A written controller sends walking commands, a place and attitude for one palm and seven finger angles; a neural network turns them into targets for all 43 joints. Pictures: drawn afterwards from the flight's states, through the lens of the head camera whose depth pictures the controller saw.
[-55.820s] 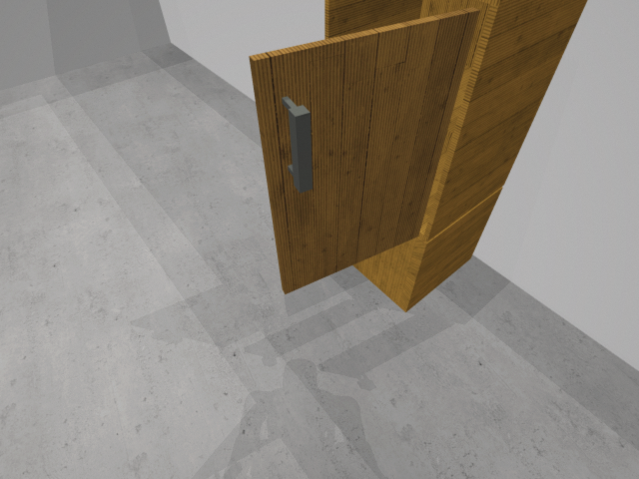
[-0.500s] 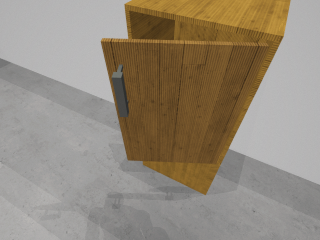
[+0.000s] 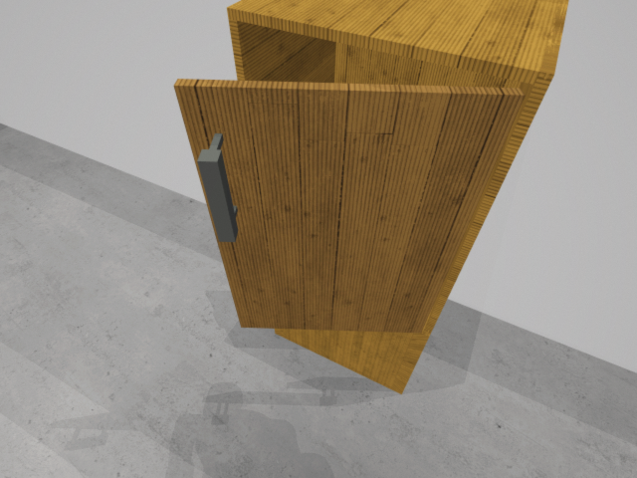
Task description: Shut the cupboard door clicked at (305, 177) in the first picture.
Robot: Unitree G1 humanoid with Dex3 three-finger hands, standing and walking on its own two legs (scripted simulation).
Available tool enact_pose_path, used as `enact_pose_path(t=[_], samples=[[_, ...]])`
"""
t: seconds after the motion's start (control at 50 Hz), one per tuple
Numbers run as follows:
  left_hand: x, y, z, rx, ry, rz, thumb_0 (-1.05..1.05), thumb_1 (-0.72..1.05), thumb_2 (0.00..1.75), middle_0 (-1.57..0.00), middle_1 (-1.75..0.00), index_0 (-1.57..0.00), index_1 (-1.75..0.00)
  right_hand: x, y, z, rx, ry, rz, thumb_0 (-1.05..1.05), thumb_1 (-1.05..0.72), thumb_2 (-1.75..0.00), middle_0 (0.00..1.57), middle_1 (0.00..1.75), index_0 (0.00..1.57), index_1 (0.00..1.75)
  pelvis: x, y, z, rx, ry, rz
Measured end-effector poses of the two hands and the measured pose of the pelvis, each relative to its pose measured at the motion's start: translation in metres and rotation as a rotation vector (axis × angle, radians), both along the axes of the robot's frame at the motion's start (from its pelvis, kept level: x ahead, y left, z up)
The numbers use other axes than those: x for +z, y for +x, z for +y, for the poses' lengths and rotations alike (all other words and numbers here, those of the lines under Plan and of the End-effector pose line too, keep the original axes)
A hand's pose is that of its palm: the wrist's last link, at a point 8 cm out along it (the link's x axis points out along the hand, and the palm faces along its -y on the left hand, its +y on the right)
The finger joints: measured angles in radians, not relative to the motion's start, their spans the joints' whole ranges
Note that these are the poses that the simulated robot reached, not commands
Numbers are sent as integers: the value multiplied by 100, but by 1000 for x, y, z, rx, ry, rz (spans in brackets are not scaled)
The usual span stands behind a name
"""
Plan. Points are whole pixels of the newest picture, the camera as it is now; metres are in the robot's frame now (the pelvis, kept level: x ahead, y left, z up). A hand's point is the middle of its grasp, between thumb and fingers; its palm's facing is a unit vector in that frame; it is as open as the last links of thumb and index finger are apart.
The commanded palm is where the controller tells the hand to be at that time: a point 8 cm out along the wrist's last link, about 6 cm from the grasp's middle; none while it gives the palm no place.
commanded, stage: come to a stop and stand still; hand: left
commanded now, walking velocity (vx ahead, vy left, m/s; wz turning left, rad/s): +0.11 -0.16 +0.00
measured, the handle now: (223, 189) +0.46 +0.17 +0.11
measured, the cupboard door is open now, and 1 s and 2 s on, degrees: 25 25 25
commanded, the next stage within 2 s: look again from close up in 0.94 s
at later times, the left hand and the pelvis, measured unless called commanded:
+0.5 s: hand out of the picture +0.05 +0.18 -0.18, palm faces +0.03 -0.98 -0.21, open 7.3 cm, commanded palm none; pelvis +0.02 -0.01 +0.00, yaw +0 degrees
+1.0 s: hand out of the picture +0.00 +0.18 -0.17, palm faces +0.01 -0.99 -0.17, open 7.3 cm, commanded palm none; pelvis +0.00 +0.01 +0.01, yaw +0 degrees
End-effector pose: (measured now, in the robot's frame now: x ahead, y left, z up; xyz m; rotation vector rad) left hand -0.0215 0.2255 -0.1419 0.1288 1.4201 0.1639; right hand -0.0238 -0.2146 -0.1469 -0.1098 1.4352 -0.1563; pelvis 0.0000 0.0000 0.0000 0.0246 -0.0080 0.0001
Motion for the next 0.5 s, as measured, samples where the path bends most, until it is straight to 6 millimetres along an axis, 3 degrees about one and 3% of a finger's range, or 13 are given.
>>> enact_pose_path(t=[0.1,0.26,0.38,0.5], samples=[[-1,6,-18,39,-6,16,0,91,90,-20,-30,-20,-30,-1,22,-18,20,-19,22,0,-91,-90,20,30,20,30,-2,18,-12,20,-20,24],[-9,18,-38,45,-61,48,0,91,90,-20,-30,-20,-30,12,89,-24,30,-75,-103,0,-91,-90,20,30,20,29,1,35,-11,5,-25,10],[-11,47,-25,2,-31,-2,2,93,90,-20,-30,-20,-30,16,121,-13,39,-65,-193,0,-92,-90,20,30,20,29,2,36,-8,-9,-18,-2],[-2,65,0,-21,30,-90,2,93,90,-20,-30,-20,-30,12,121,-5,42,-35,-227,0,-92,-90,20,30,20,30,1,21,-5,-8,-19,-9]])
